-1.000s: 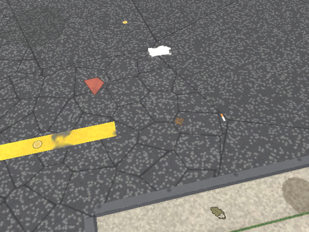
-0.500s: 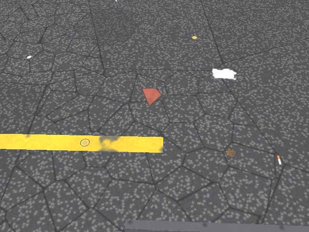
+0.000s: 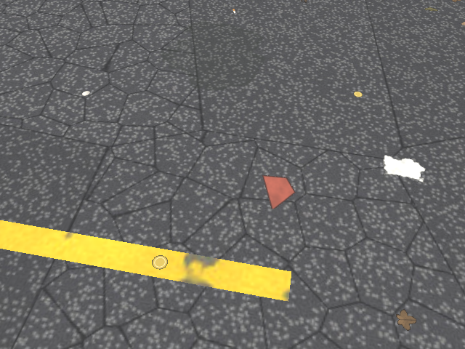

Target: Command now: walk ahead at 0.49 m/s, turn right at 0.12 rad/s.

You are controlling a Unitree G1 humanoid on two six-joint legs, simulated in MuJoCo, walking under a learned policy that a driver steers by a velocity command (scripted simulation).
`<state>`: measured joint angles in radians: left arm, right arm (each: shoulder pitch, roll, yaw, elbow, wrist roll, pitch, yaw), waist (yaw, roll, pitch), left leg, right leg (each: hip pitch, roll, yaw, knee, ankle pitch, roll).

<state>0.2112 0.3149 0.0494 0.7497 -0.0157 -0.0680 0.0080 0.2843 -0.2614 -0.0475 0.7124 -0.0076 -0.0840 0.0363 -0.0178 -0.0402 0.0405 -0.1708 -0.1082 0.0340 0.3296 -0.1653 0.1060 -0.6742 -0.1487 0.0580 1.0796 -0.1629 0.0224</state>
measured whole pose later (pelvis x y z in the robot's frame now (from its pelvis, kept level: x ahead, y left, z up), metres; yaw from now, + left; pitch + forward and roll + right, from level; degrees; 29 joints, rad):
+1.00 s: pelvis +0.59 -0.09 +0.00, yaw -26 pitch +1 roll +1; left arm 0.24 0.29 0.05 0.68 -0.01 -0.05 0.00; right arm 0.34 -0.26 -0.04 0.77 0.00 -0.10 0.02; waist -0.04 -0.05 0.01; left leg -0.22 -0.05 0.00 0.38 -0.18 0.05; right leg -0.57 -0.05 0.05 1.05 -0.30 -0.01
